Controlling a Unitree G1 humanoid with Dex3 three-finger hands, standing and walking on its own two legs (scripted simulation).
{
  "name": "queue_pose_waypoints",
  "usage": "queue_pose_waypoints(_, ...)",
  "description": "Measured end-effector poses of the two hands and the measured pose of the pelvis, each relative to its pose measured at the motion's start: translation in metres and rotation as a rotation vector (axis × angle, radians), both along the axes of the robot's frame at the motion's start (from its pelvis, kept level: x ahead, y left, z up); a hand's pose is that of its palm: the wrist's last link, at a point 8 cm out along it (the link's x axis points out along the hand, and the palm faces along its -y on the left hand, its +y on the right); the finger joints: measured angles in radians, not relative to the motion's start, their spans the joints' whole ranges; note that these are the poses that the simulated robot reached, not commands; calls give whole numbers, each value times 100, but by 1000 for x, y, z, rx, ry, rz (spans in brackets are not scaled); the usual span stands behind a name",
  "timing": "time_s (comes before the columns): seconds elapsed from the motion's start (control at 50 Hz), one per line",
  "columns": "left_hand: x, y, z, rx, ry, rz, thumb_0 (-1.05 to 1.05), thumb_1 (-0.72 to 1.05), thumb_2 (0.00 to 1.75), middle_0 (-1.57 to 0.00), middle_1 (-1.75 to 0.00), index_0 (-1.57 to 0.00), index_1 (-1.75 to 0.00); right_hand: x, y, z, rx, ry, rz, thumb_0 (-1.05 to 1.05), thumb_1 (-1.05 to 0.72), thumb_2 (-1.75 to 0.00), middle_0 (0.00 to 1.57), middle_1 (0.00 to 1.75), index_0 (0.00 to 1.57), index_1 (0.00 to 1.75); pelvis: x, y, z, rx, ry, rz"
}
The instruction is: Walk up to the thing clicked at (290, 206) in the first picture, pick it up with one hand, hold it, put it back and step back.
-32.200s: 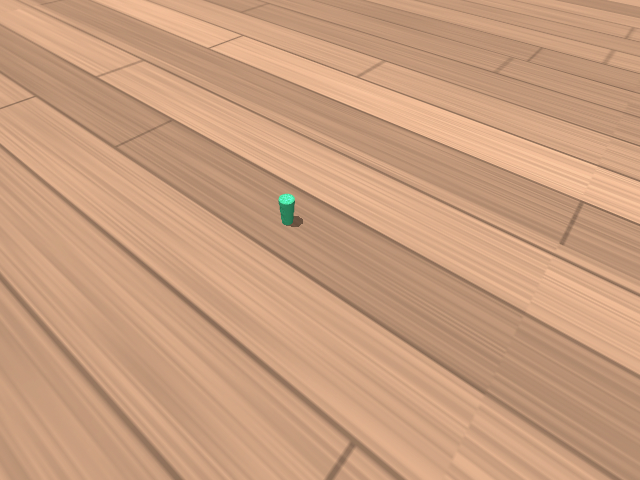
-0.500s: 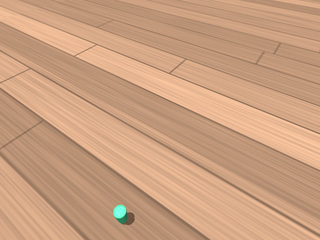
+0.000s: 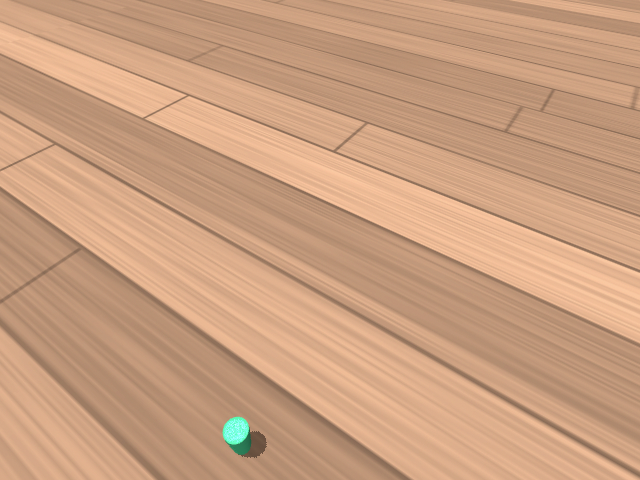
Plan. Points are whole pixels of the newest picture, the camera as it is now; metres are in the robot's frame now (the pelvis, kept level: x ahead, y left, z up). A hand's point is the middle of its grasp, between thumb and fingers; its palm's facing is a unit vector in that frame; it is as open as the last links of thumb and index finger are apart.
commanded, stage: stand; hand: left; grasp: from the side
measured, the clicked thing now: (239, 438) +0.40 +0.21 -0.72
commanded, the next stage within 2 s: step back in 0.02 s
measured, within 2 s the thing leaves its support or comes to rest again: neither
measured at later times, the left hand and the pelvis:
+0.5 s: hand out of the picture +0.07 +0.32 -0.18, palm faces -0.05 -0.94 -0.34, open 7.4 cm; pelvis -0.08 +0.07 -0.01, yaw -1 degrees
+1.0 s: hand out of the picture -0.06 +0.32 -0.15, palm faces -0.05 -0.91 -0.41, open 7.4 cm; pelvis -0.18 +0.07 -0.01, yaw -4 degrees
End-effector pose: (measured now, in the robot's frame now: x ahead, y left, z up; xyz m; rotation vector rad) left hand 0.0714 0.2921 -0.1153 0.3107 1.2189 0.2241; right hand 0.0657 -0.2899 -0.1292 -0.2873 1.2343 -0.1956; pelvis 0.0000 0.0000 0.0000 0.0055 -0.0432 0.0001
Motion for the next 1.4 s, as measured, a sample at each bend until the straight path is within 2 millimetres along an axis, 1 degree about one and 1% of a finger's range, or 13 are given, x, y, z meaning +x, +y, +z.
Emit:
queue_pose_waypoints(0.08, -1, 4, 0, 5, -11, 12, 1, 90, 90, -21, -30, -21, -30, -1, -3, -2, -2, 3, -2, 1, -91, -89, 21, 30, 20, 30, -7, 0, -3, -8, 7, -2)
queue_pose_waypoints(0.2, -7, 27, -4, 40, -3, -21, 1, 90, 90, -21, -30, -21, -30, -16, -5, 1, -42, 17, -11, 1, -91, -89, 21, 30, 20, 30, -32, 14, -7, 3, 21, -20)
queue_pose_waypoints(0.36, 5, 67, -28, 23, -71, -66, 1, 90, 90, -21, -30, -21, -30, -71, 14, 4, -136, 83, -20, 0, -91, -89, 20, 30, 20, 30, -60, 52, -25, -3, 30, -2)
queue_pose_waypoints(0.44, 0, 72, -29, 3, -68, -77, 1, 90, 90, -20, -30, -20, -30, -98, 37, 13, -129, 106, -31, 1, -91, -89, 20, 30, 20, 30, -72, 65, -18, -24, 17, -10)
queue_pose_waypoints(0.5, -9, 74, -26, -16, -57, -81, 1, 90, 90, -20, -30, -20, -30, -111, 50, 19, -127, 105, -41, 1, -91, -89, 21, 30, 20, 30, -78, 71, -12, -36, 28, -15)
queue_pose_waypoints(0.68, -54, 85, -24, 13, -20, -108, 1, 90, 90, -21, -30, -20, -30, -113, 64, 7, -98, -27, -55, 1, -90, -89, 21, 30, 21, 30, -108, 81, -19, -13, 11, -61)
queue_pose_waypoints(0.82, -90, 81, -14, 62, -30, -118, 1, 90, 90, -21, -30, -20, -30, -126, 55, -15, -45, -95, -57, 1, -90, -89, 21, 30, 21, 30, -141, 73, -28, -12, -13, -84)
queue_pose_waypoints(0.92, -123, 76, 0, 68, -61, -107, 1, 90, 90, -21, -30, -21, -30, -142, 51, -10, -25, -98, -52, 1, -91, -89, 21, 30, 20, 30, -164, 64, -22, 14, -15, -84)
queue_pose_waypoints(1.06, -150, 74, 8, 56, -112, -99, 1, 90, 90, -21, -30, -21, -30, -184, 42, 2, -75, -57, -5, 1, -91, -89, 21, 30, 20, 30, -202, 70, -14, 24, 22, -60)
queue_pose_waypoints(1.18, -177, 85, -11, 16, -158, -104, 1, 90, 90, -21, -30, -21, -30, -229, 50, 2, -132, -28, 24, 1, -91, -89, 21, 30, 20, 30, -243, 84, -27, -8, 11, -8)
queue_pose_waypoints(1.24, -200, 93, -23, -8, -145, -89, 1, 90, 90, -21, -30, -21, -30, -256, 63, 8, -134, -22, 23, 1, -91, -89, 20, 30, 20, 30, -264, 89, -28, 25, -20, -28)
queue_pose_waypoints(1.3, -227, 96, -23, -19, -102, -75, 1, 90, 90, -21, -30, -21, -30, -280, 70, 19, -129, -25, 19, 1, -91, -89, 21, 30, 20, 30, -279, 92, -20, -28, -19, -14)
queue_pose_waypoints(1.4, -273, 107, -18, -15, -71, -45, 1, 90, 90, -21, -30, -21, -30, -300, 72, 32, -142, -49, 25, 1, -90, -89, 21, 30, 21, 30, -305, 91, -12, -42, 8, -42)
